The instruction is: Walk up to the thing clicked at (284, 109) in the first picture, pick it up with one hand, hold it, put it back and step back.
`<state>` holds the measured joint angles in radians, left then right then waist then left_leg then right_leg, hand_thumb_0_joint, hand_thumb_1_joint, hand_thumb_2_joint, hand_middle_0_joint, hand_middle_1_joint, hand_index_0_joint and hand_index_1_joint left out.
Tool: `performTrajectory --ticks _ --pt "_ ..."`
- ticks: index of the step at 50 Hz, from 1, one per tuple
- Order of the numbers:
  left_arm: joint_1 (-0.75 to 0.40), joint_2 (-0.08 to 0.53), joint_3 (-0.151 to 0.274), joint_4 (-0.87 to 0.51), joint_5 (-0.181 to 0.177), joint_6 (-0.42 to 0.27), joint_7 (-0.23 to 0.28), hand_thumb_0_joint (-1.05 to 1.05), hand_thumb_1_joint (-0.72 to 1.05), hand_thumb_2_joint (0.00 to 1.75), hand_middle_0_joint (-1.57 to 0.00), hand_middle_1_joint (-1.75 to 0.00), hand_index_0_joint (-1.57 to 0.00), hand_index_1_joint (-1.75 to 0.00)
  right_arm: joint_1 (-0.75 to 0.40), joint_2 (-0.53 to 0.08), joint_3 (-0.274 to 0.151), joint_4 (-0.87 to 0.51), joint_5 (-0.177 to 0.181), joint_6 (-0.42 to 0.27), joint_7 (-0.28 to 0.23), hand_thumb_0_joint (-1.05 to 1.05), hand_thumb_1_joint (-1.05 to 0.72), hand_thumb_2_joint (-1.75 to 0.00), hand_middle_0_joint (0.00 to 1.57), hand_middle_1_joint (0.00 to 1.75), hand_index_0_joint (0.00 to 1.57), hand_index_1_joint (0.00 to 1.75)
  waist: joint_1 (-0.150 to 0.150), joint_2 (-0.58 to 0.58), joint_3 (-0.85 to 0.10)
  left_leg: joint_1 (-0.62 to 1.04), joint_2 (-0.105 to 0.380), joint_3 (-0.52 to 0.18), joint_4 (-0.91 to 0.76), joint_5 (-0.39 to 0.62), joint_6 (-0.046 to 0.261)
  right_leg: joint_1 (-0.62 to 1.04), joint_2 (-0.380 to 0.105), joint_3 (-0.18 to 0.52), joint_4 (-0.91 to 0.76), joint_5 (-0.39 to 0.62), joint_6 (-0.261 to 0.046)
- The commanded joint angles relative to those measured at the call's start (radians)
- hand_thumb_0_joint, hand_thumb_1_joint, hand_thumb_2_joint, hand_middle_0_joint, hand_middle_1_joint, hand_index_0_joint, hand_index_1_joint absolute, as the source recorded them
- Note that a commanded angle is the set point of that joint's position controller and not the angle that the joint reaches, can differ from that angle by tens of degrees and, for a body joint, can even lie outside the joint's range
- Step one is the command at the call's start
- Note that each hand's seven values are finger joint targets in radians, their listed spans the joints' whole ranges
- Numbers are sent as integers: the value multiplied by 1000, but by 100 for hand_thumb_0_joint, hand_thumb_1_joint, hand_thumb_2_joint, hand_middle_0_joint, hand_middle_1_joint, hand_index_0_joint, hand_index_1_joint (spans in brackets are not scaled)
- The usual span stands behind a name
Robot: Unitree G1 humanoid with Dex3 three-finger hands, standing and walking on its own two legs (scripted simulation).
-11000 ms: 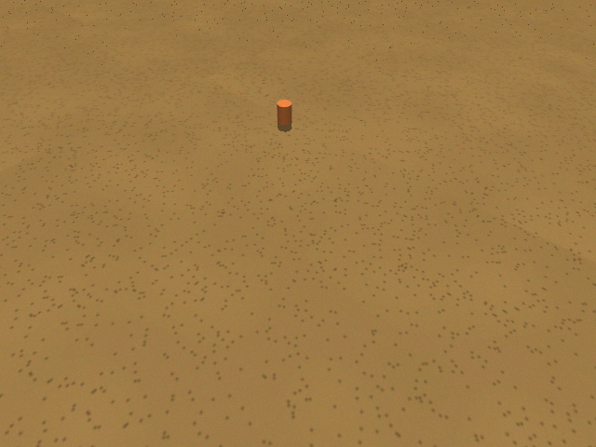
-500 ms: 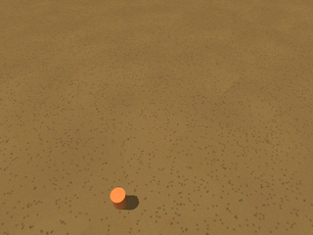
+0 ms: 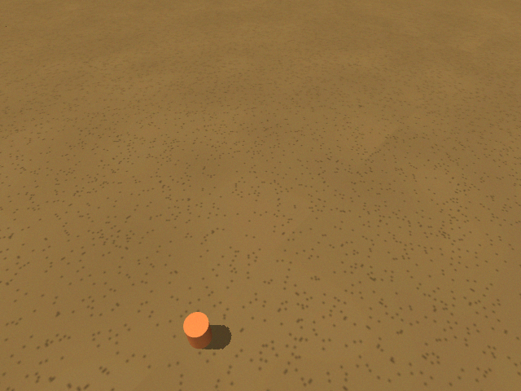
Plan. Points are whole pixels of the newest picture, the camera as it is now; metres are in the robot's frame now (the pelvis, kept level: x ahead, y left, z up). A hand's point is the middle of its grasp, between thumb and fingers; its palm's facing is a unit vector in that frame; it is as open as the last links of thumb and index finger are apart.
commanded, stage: stand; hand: left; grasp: from above
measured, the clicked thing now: (198, 330) +0.48 +0.22 -0.72
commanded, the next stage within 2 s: rise first in 0.38 s
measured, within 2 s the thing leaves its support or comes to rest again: neither
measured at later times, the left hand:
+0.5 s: hand out of the picture +0.07 +0.26 -0.16, palm faces -0.02 -0.94 -0.35, open 7.4 cm
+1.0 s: hand out of the picture +0.16 +0.26 -0.19, palm faces -0.08 -0.91 -0.40, open 13.2 cm
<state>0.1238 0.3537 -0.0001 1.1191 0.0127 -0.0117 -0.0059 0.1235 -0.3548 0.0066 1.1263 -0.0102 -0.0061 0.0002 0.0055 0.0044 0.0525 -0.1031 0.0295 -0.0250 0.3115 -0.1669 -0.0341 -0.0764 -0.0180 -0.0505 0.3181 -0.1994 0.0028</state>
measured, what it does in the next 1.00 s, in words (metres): stands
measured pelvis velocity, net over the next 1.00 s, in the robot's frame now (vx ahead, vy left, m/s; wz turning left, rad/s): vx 0.00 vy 0.01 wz -0.04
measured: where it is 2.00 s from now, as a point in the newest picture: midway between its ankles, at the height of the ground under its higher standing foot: outside the picture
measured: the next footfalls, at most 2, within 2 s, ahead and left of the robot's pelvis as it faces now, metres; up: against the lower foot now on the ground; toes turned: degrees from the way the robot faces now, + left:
none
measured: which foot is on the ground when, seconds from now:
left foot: down 0.00-1.00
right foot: down 0.00-1.00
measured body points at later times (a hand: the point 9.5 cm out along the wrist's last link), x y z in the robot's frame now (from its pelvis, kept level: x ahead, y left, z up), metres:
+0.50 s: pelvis +0.00 +0.00 +0.00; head +0.01 +0.00 +0.45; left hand +0.07 +0.31 -0.13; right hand +0.07 -0.30 -0.14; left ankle +0.00 +0.14 -0.75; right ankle -0.01 -0.12 -0.75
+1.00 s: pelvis +0.00 +0.01 -0.04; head +0.07 +0.02 +0.40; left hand +0.16 +0.30 -0.17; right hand +0.11 -0.25 -0.15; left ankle +0.00 +0.14 -0.75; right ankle -0.01 -0.12 -0.75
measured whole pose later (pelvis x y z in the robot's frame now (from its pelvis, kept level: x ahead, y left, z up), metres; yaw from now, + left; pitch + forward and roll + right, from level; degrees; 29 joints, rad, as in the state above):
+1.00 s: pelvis +0.00 +0.01 -0.04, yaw -2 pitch +11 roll +0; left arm 0.06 0.30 0.15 0.82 0.15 0.19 0.02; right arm 0.25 -0.25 -0.04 0.66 0.02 -0.08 -0.02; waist -0.03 0.00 -0.06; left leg -0.61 0.03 0.01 0.81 -0.39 -0.01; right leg -0.59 -0.02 0.00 0.80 -0.40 0.02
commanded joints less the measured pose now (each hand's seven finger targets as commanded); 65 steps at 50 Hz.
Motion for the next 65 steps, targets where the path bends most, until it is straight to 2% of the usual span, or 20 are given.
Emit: performTrajectory --ticks 1,7,23,24,25,26,27,28,30,33,34,36,40,42,44,47,49,52,54,65 --pt "-31 217 41 -57 -3 -22 15 0 90 90 -20 -30 -20 -30 -35 -209 -37 -56 -2 -18 -9 0 -90 -90 20 30 20 30 -4 -4 -64 -6 96 -76 -33 154 43 2 -126 97 -60 148 -20" --pt "-28 218 44 -55 -3 -17 13 0 90 90 -20 -30 -20 -30 -35 -209 -38 -56 -1 -19 -9 0 -90 -90 20 30 20 30 -1 3 -52 -10 97 -81 -50 126 42 -6 -121 95 -61 91 -22" --pt "-20 221 44 -54 -3 -19 14 0 90 90 -20 -30 -20 -30 -39 -209 -36 -62 0 -20 -11 0 -90 -90 20 30 20 30 3 -3 -76 10 100 -78 -31 172 46 2 -126 96 -48 144 -23" --pt "-23 222 44 -52 -5 -19 14 0 84 93 -14 -38 -15 -38 -37 -206 -35 -60 2 -20 -10 0 -94 -92 20 30 20 30 -1 -11 -63 7 97 -82 -36 174 42 -6 -121 93 -51 139 -21" --pt "-374 43 41 -403 -59 -108 25 0 76 100 -13 -46 -12 -46 -33 -44 3 -331 75 -73 -34 0 -102 -94 20 30 20 30 -127 53 -14 -100 -49 71 41 -10 42 -253 -5 48 16 87 -8" --pt "-458 94 54 -364 -58 -103 31 0 68 95 -17 -54 -15 -54 11 -72 -2 -271 72 -71 -44 0 -98 -92 20 30 20 30 -97 10 -46 -94 -50 59 54 -16 44 -205 0 28 29 59 -6" --pt "-307 178 115 -191 -42 -61 39 0 60 96 -16 -62 -14 -62 40 -101 -18 -255 69 -59 -50 0 -96 -92 20 30 20 30 -76 -22 -42 -114 -55 62 68 -36 47 -204 5 16 28 15 -10" --pt "-219 194 140 -110 -31 -41 29 0 52 94 -14 -70 -13 -70 48 -104 -29 -287 70 -47 -51 0 -95 -91 20 30 20 30 -50 -62 -40 -145 -47 64 99 -24 50 -214 7 9 54 13 -10" --pt "-315 243 155 -156 0 -49 18 0 36 95 -7 -86 -10 -86 75 -97 -50 -317 61 -54 -64 0 -95 -91 20 30 20 30 -38 -66 -153 -163 -49 60 153 21 54 -206 4 20 110 72 -5" --pt "-185 233 198 -65 79 -16 -11 0 12 94 -2 -107 -7 -102 113 -93 -87 -362 34 -62 -52 0 -98 -92 20 30 20 30 -17 -43 -260 -241 -56 54 254 76 51 -240 1 25 222 139 -9" --pt "-112 229 220 -70 94 -2 -12 0 4 93 -2 -110 -7 -104 119 -87 -94 -382 30 -63 -45 0 -96 -91 20 30 20 30 18 9 -308 -246 -64 57 270 106 43 -220 3 26 242 153 -16" --pt "-67 196 218 -177 101 36 2 0 -9 92 -3 -112 -8 -106 120 -72 -95 -446 33 -65 -42 0 -96 -91 20 30 20 30 35 65 -352 -211 -61 60 253 134 30 -204 11 23 245 152 -23" --pt "-165 162 181 -237 124 144 32 0 -39 93 -7 -109 -10 -105 56 -66 -88 -527 42 -72 -38 0 -94 -91 20 30 20 30 0 14 -225 -310 -45 45 281 48 28 -315 23 7 247 44 -18" --pt "-145 133 166 -281 122 177 37 0 -47 94 -7 -109 -9 -107 61 -57 -88 -558 41 -82 -33 0 -92 -91 20 30 20 30 -9 -5 -211 -346 -39 47 306 -21 31 -364 27 6 273 -27 -18" --pt "-125 117 172 -316 124 189 41 0 -51 94 -7 -109 -9 -107 91 -56 -95 -563 38 -96 -32 0 -91 -90 20 30 20 30 -16 -24 -248 -362 -32 42 345 -4 33 -395 32 3 324 -14 -17" --pt "-97 156 212 -423 141 178 46 0 -51 93 -7 -109 -9 -107 123 -56 -103 -582 32 -118 -30 0 -91 -90 20 30 20 30 -7 1 -323 -386 -31 43 427 56 34 -412 27 10 401 49 -13" --pt "-95 139 197 -480 154 169 46 0 -53 93 -8 -109 -10 -107 125 -49 -103 -590 28 -131 -32 0 -92 -90 20 30 20 30 -26 23 -345 -403 -24 39 475 81 33 -462 27 14 455 71 -13" --pt "-56 164 217 -557 177 163 54 0 -56 95 -8 -109 -9 -108 119 -40 -104 -611 25 -147 -42 0 -92 -91 20 30 20 30 -20 39 -378 -443 -24 37 528 60 35 -503 22 26 496 61 -11" --pt "9 127 193 -591 185 179 50 0 -56 96 -8 -110 -9 -108 119 -38 -102 -625 23 -152 -44 0 -92 -91 20 30 20 30 -27 44 -368 -452 -22 34 538 49 34 -523 25 26 510 45 -13" --pt "137 109 169 -776 211 272 48 0 -55 94 -7 -110 -8 -108 101 -34 -96 -675 16 -181 -58 0 -92 -90 20 30 20 30 -39 64 -392 -541 -2 -1 647 100 33 -641 30 3 620 26 -17"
